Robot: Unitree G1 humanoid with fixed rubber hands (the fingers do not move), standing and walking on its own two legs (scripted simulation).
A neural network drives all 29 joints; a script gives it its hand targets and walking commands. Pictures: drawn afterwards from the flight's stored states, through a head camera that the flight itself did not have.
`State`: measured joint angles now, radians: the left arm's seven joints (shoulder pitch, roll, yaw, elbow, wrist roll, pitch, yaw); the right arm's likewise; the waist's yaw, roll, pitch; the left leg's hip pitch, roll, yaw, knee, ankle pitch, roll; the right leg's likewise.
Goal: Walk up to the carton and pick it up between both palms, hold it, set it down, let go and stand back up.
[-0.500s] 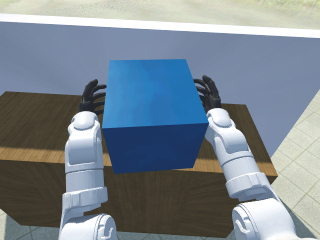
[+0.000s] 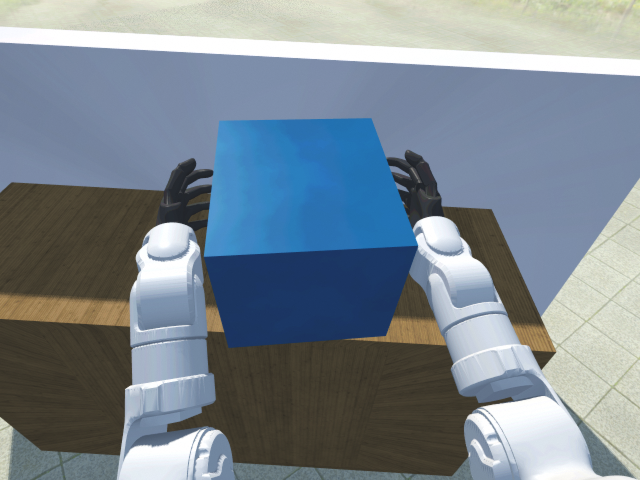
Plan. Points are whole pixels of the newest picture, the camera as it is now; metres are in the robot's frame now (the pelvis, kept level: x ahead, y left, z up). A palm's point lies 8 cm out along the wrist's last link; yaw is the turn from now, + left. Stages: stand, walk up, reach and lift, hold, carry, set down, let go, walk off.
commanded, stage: hold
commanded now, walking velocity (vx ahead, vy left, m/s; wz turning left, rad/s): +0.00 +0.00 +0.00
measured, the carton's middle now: (302, 228) +0.39 +0.01 +0.15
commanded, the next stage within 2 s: none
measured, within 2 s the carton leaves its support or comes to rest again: neither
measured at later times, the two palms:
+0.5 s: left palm (179, 229) +0.36 +0.15 +0.18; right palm (424, 220) +0.36 -0.14 +0.17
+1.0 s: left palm (183, 230) +0.36 +0.15 +0.18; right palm (427, 219) +0.36 -0.14 +0.17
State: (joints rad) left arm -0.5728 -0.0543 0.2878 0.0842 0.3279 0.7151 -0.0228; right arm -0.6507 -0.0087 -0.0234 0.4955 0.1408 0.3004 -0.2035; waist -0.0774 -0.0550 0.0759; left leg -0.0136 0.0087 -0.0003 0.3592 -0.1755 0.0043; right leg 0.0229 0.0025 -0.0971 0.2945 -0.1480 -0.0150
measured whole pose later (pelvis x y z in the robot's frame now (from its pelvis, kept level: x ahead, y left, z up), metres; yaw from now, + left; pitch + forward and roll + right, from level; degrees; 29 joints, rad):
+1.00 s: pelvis +0.00 +0.00 +0.00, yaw +0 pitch -10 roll -1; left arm -0.53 -0.05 0.27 0.04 0.32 0.73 -0.02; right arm -0.62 -0.01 -0.01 0.45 0.15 0.31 -0.21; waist -0.09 -0.06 0.09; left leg 0.01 0.01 0.00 0.34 -0.17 0.00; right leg 0.04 0.00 -0.09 0.28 -0.15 -0.02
